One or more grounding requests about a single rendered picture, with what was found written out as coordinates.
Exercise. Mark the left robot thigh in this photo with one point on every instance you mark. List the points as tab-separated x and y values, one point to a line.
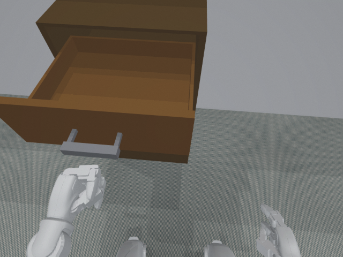
132	248

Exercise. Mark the robot left forearm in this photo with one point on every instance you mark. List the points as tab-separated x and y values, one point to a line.
52	239

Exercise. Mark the right robot thigh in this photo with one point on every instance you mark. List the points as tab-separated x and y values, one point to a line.
217	250

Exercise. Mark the robot thigh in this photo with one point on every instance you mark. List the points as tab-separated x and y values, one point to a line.
132	248
217	250

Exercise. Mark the right robot hand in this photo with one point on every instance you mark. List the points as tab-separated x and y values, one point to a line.
282	241

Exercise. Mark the cabinet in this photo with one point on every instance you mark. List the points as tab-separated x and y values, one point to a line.
161	20

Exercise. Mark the handle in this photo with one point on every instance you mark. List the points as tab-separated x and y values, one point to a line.
70	147

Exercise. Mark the left robot hand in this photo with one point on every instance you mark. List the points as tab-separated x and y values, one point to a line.
85	182

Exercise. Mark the drawer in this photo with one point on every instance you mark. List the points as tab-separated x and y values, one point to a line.
101	86

